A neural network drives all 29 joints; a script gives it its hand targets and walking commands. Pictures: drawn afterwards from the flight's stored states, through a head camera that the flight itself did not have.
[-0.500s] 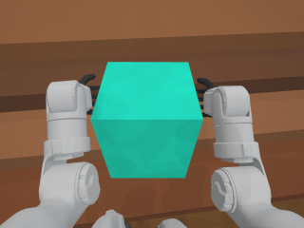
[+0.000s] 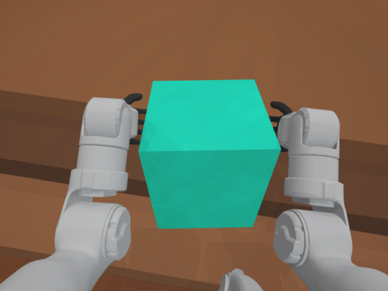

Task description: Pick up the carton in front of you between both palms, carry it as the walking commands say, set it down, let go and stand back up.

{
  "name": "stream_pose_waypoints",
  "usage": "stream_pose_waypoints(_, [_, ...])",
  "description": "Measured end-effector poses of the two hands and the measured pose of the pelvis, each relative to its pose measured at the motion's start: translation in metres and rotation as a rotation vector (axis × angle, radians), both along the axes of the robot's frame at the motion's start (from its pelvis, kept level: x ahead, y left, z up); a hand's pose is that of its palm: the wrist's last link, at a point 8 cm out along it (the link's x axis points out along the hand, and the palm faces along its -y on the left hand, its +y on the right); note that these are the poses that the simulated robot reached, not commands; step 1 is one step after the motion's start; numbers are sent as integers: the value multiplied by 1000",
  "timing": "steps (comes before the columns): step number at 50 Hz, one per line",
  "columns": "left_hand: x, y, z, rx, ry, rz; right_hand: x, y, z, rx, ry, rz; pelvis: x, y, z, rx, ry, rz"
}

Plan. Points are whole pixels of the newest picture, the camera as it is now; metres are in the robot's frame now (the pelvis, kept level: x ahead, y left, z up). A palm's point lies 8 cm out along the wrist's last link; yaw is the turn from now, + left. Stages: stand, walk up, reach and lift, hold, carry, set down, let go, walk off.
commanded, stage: carry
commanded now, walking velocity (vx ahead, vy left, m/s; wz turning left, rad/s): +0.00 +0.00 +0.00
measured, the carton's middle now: (204, 156) +0.38 +0.03 +0.09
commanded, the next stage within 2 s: none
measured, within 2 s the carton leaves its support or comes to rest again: neither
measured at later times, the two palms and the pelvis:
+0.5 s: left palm (166, 36) +0.50 +0.13 +0.29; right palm (321, 53) +0.50 -0.16 +0.29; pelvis +0.12 +0.00 +0.10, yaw +0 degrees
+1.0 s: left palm (152, 69) +0.46 +0.15 +0.23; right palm (302, 88) +0.46 -0.14 +0.23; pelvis +0.11 +0.01 +0.10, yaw -1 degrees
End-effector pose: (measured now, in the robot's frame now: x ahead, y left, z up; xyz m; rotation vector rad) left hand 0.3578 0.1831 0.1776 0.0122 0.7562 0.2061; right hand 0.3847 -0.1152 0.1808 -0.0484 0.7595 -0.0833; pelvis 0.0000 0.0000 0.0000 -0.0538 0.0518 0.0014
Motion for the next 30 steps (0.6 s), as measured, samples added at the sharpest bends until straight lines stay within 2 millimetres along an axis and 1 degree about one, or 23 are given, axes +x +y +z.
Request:
stream_pose_waypoints(1, [6, -2, -2, 16, 20, 10, 11, -1, -3, 11, 18, 10, 6, -3, 7, 5, -4, 2])
stream_pose_waypoints(3, [16, -6, -2, 31, 59, 14, 26, -5, -6, 29, 55, 13, 16, -6, 24, 8, -15, 2])
stream_pose_waypoints(4, [21, -9, 0, 33, 71, 12, 31, -7, -5, 34, 67, 9, 21, -8, 34, 10, -18, 4])
stream_pose_waypoints(6, [35, -16, 10, 28, 73, 6, 39, -15, 4, 38, 68, -6, 31, -11, 51, 18, -20, 11])
stream_pose_waypoints(9, [60, -27, 36, 7, 22, -3, 56, -28, 28, 43, 19, -31, 45, -14, 71, 35, -17, 19])
stream_pose_waypoints(12, [85, -38, 66, -1, -52, -11, 74, -39, 56, 57, -56, -52, 62, -14, 85, 55, -9, 19])
stream_pose_waypoints(15, [109, -48, 94, 2, -108, -31, 89, -49, 81, 58, -114, -77, 80, -10, 92, 59, 5, 14])
stream_pose_waypoints(18, [128, -55, 110, 4, -116, -59, 100, -56, 98, 42, -125, -99, 99, -5, 95, 67, 18, 2])
stream_pose_waypoints(21, [142, -58, 115, -13, -94, -94, 108, -58, 107, 22, -103, -112, 115, 0, 95, 63, 24, -9])
stream_pose_waypoints(23, [145, -56, 113, -22, -68, -99, 111, -55, 109, 6, -78, -110, 119, 1, 97, 76, 17, -7])
stream_pose_waypoints(26, [142, -47, 106, -27, -35, -91, 112, -47, 106, -14, -46, -92, 125, 3, 98, 74, -1, -12])
stream_pose_waypoints(30, [136, -35, 103, -24, -26, -75, 111, -34, 102, -24, -36, -65, 129, 3, 98, 63, -20, -12])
